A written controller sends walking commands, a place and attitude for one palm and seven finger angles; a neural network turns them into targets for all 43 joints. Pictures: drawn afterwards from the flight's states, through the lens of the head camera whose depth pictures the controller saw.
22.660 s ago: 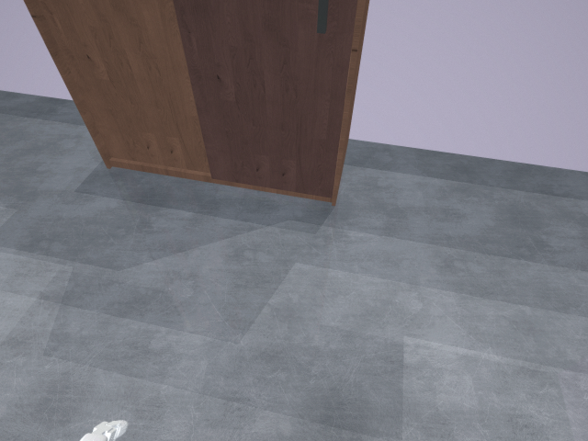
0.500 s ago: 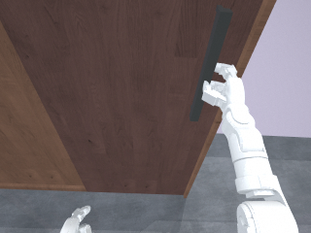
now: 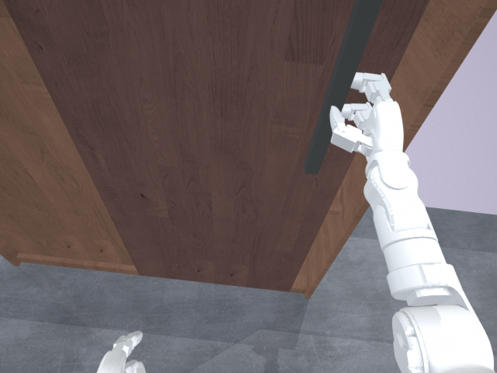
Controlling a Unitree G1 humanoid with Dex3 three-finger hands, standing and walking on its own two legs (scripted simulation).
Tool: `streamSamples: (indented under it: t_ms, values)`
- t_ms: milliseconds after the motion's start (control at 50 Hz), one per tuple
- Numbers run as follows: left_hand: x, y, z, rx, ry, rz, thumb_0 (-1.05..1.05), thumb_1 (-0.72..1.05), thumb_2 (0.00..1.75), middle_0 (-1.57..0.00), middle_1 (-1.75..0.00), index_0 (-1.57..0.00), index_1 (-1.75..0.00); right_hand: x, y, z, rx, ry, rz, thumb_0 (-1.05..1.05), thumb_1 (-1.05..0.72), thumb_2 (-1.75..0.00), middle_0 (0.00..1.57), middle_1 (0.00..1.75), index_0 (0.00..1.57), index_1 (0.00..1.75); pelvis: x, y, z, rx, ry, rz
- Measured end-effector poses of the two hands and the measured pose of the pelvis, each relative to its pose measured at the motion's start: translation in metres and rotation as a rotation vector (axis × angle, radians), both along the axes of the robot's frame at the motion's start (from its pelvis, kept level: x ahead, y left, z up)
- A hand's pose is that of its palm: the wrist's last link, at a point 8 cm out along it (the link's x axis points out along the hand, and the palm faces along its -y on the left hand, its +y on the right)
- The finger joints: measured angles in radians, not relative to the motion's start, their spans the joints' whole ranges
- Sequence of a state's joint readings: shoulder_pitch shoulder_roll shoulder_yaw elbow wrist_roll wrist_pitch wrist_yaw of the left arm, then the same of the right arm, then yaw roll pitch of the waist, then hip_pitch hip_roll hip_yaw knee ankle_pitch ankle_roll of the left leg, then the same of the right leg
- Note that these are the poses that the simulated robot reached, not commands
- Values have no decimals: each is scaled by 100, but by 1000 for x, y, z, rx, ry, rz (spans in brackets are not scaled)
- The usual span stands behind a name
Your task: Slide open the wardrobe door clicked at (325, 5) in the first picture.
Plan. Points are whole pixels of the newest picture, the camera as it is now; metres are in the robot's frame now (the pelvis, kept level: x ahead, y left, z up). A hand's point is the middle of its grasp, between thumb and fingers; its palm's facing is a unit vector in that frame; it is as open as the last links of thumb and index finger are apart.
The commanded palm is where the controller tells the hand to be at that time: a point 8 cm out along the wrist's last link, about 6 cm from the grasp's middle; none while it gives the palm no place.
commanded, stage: step sideways, sliding the door along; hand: right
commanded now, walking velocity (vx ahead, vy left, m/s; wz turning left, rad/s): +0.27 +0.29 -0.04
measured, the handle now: (333, 91) +0.50 -0.09 +0.21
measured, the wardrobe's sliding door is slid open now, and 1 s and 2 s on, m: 0.07 0.21 0.44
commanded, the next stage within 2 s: none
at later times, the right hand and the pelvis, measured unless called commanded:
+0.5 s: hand (307, 127) +0.44 -0.05 +0.18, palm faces +0.02 +0.99 -0.14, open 7.9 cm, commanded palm +0.42 -0.07 +0.19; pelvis +0.03 +0.08 +0.00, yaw -2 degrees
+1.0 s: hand (231, 126) +0.43 +0.07 +0.18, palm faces +0.25 +0.97 +0.04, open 6.5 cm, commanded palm +0.40 +0.09 +0.17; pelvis +0.06 +0.24 -0.01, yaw -8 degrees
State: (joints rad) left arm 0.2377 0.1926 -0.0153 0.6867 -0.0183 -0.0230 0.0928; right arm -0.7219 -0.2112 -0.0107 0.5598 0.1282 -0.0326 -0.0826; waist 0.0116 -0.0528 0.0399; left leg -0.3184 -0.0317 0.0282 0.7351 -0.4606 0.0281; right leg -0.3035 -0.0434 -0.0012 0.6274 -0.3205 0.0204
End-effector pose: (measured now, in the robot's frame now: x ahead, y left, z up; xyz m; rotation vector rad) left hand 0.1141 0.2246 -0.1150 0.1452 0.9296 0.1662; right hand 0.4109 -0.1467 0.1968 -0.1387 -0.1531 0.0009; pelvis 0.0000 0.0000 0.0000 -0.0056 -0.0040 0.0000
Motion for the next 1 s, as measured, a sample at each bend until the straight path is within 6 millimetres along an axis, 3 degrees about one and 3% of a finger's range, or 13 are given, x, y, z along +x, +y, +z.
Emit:
streamSamples:
  t_ms: [100, 240, 320, 380, 440, 500, 600, 680, 740, 800, 920, 1000]
  values:
    - [3, 27, -14, 6, 71, -22, 1, 91, 90, -21, -30, -21, -30, -1, 14, -2, -10, -34, -28, -8, -56, -89, 28, 127, 13, 117, 6, 27, -6, 14, -29, -51]
    - [36, 57, 2, 68, 100, -89, 1, 91, 90, -21, -30, -20, -30, 2, 27, -5, -21, -77, -20, -11, -53, -90, 31, 130, 15, 115, 20, 47, 9, -35, -21, -71]
    - [70, 61, 15, 90, 42, -116, 1, 91, 90, -20, -30, -20, -30, 4, 32, -8, -23, -118, -4, -13, -51, -90, 34, 132, 16, 115, 27, 54, 11, -47, 1, -67]
    - [99, 62, 20, 97, -54, -116, 1, 91, 90, -20, -30, -20, -30, 7, 36, -12, -20, -164, 18, -15, -51, -90, 36, 134, 16, 114, 32, 55, 2, -22, 11, -32]
    - [118, 60, 26, 53, -123, -120, 1, 91, 90, -20, -30, -20, -30, 8, 41, -14, -7, -187, 25, -16, -51, -90, 36, 135, 15, 114, 27, 65, -2, -20, -30, -25]
    - [127, 59, 30, 23, -131, -158, 1, 91, 90, -20, -30, -20, -30, 7, 47, -13, -5, -176, 16, -15, -51, -89, 36, 134, 15, 114, 26, 80, 3, 20, -43, -29]
    - [126, 70, 30, -14, -76, -222, 1, 91, 90, -21, -30, -21, -30, 3, 61, -13, 11, -149, -30, -14, -53, -89, 33, 133, 14, 115, 35, 116, 9, 72, -41, -41]
    - [128, 95, 19, -46, -47, -269, 1, 91, 90, -21, -30, -21, -30, -2, 78, -14, 9, -152, -103, -14, -56, -91, 30, 132, 12, 114, 47, 155, 5, 84, -40, -68]
    - [140, 121, 1, -73, -58, -304, 1, 91, 90, -21, -30, -21, -30, -7, 95, -17, 1, -179, -188, -15, -59, -93, 28, 131, 10, 113, 58, 190, -13, 56, -41, -102]
    - [156, 150, -13, -60, -67, -295, 1, 91, 90, -21, -30, -21, -30, -12, 116, -19, 6, -184, -270, -14, -64, -93, 23, 129, 8, 113, 58, 207, -17, 64, -47, -139]
    - [174, 196, 3, 27, -97, -249, 1, 91, 90, -21, -30, -20, -30, -15, 149, -24, 95, -193, -268, -6, -78, -91, 14, 128, 7, 115, 61, 219, -12, 38, -29, -162]
    - [178, 214, 23, 18, -106, -277, 1, 91, 90, -20, -30, -20, -30, -14, 171, -29, 156, -216, -229, -2, -84, -90, 12, 128, 10, 117, 63, 245, -7, 35, -49, -131]
